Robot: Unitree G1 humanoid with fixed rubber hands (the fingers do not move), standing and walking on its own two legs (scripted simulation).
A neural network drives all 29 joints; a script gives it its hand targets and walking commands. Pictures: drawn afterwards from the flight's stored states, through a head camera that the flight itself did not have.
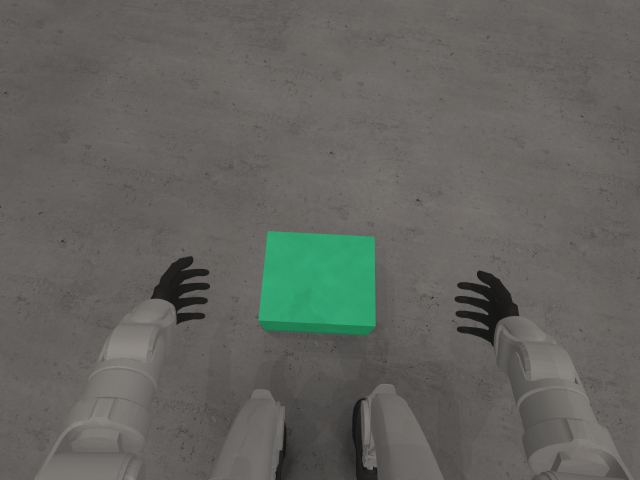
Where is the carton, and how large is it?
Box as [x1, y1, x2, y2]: [258, 231, 375, 335]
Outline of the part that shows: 268,231 258,319 265,330 366,335 375,326 374,237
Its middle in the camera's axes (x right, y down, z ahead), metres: +0.00 +0.12 +1.07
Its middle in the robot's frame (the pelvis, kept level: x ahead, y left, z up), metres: +0.52 +0.00 -0.61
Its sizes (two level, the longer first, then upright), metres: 0.291 0.242 0.151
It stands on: the floor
